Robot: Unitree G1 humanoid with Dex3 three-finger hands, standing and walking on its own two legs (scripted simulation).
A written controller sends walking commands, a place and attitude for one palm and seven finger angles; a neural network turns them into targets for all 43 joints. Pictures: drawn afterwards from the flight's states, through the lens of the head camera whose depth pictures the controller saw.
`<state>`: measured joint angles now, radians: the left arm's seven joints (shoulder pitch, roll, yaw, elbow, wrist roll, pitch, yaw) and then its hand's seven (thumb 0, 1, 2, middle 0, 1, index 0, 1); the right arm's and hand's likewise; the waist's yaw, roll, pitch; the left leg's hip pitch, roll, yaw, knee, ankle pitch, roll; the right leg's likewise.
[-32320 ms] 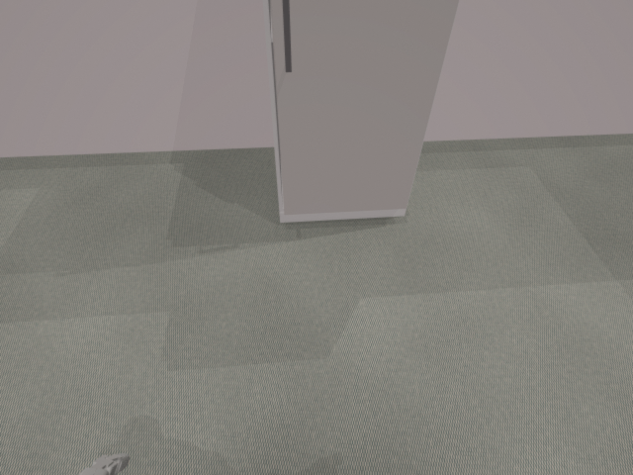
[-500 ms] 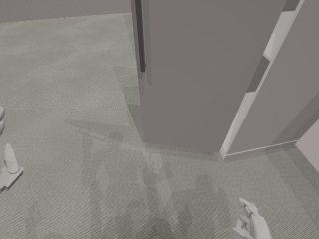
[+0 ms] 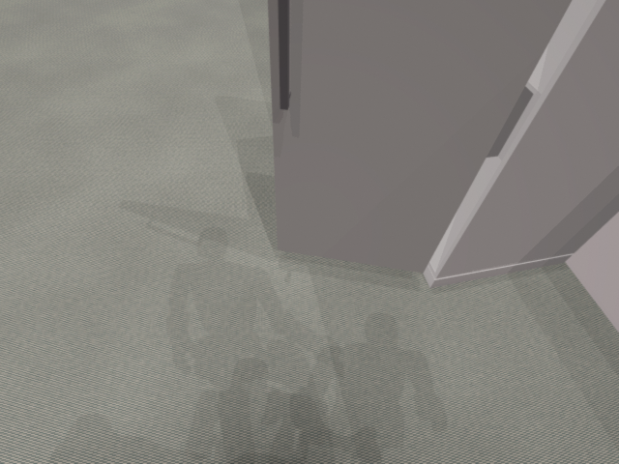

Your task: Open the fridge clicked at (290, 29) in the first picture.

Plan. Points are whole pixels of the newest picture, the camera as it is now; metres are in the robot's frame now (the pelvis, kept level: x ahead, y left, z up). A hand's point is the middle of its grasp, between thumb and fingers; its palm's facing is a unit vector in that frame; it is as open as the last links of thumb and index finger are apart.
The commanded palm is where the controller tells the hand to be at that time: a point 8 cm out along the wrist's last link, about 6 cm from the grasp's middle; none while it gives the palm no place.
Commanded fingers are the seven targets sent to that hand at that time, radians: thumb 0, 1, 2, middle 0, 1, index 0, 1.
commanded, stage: let the arm hang, fingers relaxed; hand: left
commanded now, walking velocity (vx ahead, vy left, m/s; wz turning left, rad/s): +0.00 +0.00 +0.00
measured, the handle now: out of the picture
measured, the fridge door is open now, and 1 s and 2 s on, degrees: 68 68 68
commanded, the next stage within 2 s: look to check the result in 0.76 s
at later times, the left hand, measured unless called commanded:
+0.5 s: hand out of the picture +0.10 +0.25 -0.14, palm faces -0.02 -0.94 -0.35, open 7.4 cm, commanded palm none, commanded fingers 0.00 0.90 0.90 -0.20 -0.30 -0.20 -0.30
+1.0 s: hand out of the picture +0.11 +0.22 -0.14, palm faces -0.03 -0.95 -0.32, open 7.4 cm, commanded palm none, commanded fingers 0.00 0.90 0.90 -0.20 -0.30 -0.20 -0.30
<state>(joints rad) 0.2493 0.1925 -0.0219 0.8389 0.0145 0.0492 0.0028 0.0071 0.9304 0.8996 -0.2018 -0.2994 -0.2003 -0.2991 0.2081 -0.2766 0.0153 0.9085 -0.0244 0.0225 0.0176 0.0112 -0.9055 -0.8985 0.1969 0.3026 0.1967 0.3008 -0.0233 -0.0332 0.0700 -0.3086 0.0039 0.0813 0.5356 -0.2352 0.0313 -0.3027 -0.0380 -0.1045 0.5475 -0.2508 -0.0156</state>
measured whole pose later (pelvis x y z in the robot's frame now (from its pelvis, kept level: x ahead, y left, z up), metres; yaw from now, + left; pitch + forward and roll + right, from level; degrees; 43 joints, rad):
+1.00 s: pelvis +0.04 -0.01 +0.02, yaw +0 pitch -1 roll +0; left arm 0.11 0.31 0.01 1.14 0.01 -0.02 0.00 0.01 0.91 0.90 -0.20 -0.30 -0.20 -0.30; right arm 0.11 -0.33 0.00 1.13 -0.01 0.00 0.00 0.01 -0.90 -0.90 0.20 0.30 0.20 0.30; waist -0.01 0.01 0.04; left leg -0.11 0.02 0.08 0.30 -0.18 0.00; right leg -0.11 0.00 -0.11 0.31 -0.19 -0.03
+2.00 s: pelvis +0.05 -0.03 +0.02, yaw -1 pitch -1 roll +0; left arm 0.10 0.31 0.01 1.14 0.01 -0.02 0.01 0.01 0.91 0.90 -0.20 -0.30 -0.20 -0.30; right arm 0.14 -0.32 0.00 1.14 -0.01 0.01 -0.01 0.01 -0.90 -0.90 0.20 0.30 0.20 0.30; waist -0.02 0.02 0.04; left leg -0.08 0.05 0.08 0.30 -0.19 -0.03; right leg -0.07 0.04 -0.10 0.27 -0.19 -0.06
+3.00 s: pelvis +0.05 -0.03 +0.02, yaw -1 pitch -1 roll +0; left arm 0.09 0.32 0.01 1.14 0.01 -0.02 0.00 0.01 0.91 0.90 -0.20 -0.30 -0.20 -0.30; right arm 0.11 -0.34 0.00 1.13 -0.01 0.00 0.00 0.01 -0.90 -0.90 0.20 0.30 0.20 0.30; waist -0.02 0.02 0.04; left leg -0.07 0.04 0.08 0.27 -0.18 -0.02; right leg -0.07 0.02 -0.10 0.27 -0.19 -0.05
